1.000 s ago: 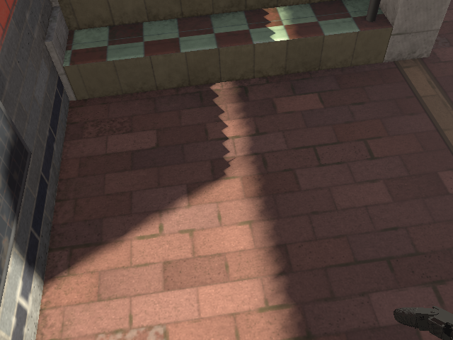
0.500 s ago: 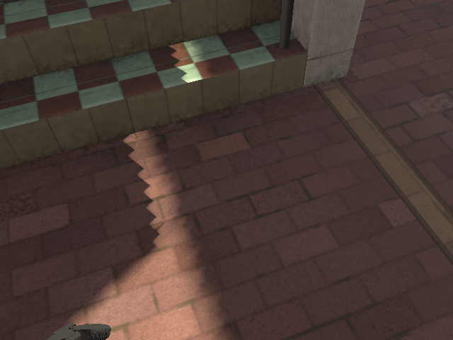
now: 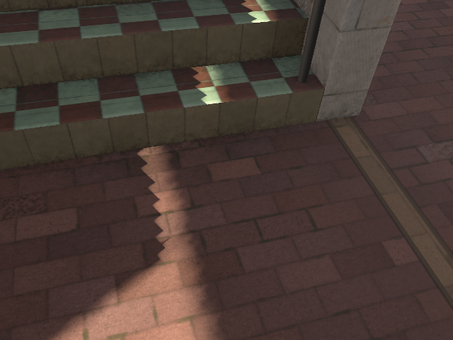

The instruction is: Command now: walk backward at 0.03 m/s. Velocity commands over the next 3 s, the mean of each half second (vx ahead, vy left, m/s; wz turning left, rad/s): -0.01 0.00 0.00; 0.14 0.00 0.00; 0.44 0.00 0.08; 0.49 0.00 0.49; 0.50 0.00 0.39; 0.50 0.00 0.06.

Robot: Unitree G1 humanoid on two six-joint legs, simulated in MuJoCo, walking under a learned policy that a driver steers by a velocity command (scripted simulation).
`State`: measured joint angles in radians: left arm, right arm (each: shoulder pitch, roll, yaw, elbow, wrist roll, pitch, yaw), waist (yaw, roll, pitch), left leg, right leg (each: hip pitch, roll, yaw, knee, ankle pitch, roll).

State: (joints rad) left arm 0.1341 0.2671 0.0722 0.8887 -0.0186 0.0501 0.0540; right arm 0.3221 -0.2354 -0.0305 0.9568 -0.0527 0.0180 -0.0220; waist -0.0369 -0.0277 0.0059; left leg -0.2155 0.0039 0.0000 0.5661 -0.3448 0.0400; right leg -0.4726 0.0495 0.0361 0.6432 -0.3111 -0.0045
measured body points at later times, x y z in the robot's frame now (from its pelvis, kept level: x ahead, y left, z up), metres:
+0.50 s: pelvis -0.03 -0.02 +0.01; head -0.02 -0.02 +0.46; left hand +0.03 +0.24 -0.14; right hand +0.04 -0.28 -0.13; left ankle -0.02 +0.10 -0.73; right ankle -0.02 -0.16 -0.73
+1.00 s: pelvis +0.02 +0.00 +0.00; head +0.02 +0.02 +0.45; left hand +0.06 +0.26 -0.15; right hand +0.00 -0.26 -0.13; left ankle -0.02 +0.09 -0.73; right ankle -0.02 -0.15 -0.70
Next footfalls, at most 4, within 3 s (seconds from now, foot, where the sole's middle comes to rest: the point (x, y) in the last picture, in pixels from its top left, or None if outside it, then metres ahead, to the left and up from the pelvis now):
0.20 right None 0.02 -0.16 -0.77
1.38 right None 0.39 -0.16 -0.77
1.94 left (177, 298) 0.67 0.11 -0.77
2.42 right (201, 214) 0.99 0.04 -0.77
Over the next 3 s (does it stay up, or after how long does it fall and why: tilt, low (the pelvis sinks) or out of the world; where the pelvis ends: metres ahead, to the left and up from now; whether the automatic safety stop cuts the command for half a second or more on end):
stays up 1.06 0.21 0.00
